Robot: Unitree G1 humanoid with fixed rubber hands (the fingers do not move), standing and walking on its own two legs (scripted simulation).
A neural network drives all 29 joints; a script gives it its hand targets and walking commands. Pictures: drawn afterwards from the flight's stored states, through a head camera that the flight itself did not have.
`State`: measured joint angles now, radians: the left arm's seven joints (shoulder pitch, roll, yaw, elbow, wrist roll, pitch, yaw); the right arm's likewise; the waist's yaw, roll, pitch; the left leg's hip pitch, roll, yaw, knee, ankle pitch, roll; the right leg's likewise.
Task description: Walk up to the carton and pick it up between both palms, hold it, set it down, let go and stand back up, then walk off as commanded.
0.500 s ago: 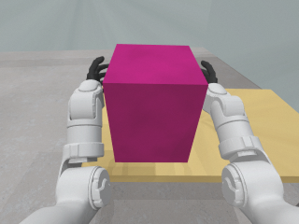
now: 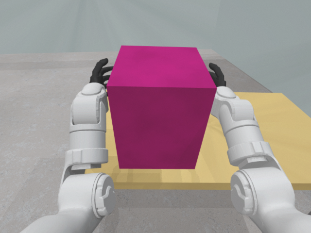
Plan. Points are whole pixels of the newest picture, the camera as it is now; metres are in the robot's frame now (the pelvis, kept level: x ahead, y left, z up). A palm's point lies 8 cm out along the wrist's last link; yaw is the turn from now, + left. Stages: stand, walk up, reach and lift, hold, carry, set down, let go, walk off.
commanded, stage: hold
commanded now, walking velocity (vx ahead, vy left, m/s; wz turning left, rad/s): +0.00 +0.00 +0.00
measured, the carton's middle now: (158, 107) +0.38 +0.02 +0.20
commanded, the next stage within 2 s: set down in 0.58 s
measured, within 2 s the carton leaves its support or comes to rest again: neither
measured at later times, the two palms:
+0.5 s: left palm (98, 89) +0.36 +0.17 +0.26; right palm (217, 92) +0.38 -0.12 +0.25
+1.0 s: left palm (103, 82) +0.39 +0.16 +0.27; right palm (218, 89) +0.39 -0.13 +0.26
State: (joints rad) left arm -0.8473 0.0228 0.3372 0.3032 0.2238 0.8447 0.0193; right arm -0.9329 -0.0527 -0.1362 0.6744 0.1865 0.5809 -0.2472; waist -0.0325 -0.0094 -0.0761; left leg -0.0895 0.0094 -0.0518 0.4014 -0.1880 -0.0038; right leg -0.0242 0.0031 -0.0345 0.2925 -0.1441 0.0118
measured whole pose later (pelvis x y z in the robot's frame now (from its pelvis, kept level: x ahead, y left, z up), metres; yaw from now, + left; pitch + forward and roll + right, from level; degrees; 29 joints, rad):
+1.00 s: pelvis +0.01 +0.00 +0.00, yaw +0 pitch -7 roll -1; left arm -0.93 0.01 0.46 0.51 0.34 0.59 -0.08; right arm -0.97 -0.02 -0.22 0.83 0.08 0.33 -0.21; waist -0.03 -0.01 -0.07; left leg -0.07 0.01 -0.05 0.38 -0.19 0.00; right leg -0.02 0.00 -0.03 0.29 -0.16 0.01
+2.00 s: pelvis +0.04 +0.00 +0.00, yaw +0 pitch -6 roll -1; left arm -0.82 -0.02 0.39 0.61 0.34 0.38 -0.04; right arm -0.82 0.00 -0.25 0.87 0.03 0.07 -0.18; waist -0.03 -0.05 0.01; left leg -0.04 0.01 -0.05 0.36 -0.22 -0.01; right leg 0.03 0.00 -0.04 0.25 -0.17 0.01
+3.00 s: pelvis +0.05 +0.00 +0.00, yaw +0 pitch -1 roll -1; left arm -0.86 -0.02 0.48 0.88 0.34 0.15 -0.04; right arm -0.80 0.05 -0.43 0.91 -0.17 -0.01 -0.15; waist -0.03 -0.05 0.02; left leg -0.11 0.01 -0.04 0.36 -0.23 -0.01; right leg -0.04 0.00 -0.03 0.25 -0.18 0.02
